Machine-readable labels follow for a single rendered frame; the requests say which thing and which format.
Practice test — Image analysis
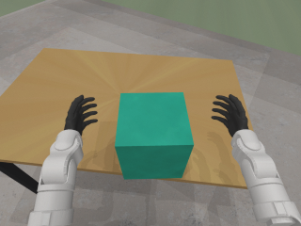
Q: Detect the carton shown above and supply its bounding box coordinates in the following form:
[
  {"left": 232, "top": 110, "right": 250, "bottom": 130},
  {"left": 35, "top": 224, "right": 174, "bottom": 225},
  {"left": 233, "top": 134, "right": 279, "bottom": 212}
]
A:
[{"left": 115, "top": 92, "right": 194, "bottom": 180}]

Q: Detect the robot left hand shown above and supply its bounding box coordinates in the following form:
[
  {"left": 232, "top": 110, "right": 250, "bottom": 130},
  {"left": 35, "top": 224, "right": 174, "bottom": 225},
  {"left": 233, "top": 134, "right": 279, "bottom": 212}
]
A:
[{"left": 64, "top": 94, "right": 98, "bottom": 136}]

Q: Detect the robot right forearm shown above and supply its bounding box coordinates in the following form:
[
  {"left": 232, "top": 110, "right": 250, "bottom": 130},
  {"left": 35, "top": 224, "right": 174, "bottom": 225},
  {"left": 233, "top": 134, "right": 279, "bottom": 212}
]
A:
[{"left": 230, "top": 129, "right": 301, "bottom": 226}]

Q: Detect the robot right hand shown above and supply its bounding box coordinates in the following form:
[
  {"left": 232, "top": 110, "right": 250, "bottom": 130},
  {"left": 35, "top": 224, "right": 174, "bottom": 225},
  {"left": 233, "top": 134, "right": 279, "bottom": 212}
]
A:
[{"left": 211, "top": 94, "right": 248, "bottom": 137}]

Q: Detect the table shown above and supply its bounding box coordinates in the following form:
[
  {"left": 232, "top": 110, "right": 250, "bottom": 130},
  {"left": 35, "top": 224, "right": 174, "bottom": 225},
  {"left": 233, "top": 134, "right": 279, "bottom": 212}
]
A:
[{"left": 0, "top": 48, "right": 254, "bottom": 194}]

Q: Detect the robot left forearm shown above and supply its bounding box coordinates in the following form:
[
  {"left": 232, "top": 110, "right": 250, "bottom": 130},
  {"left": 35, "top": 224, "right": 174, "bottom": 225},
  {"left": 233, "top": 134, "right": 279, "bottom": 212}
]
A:
[{"left": 27, "top": 129, "right": 84, "bottom": 226}]

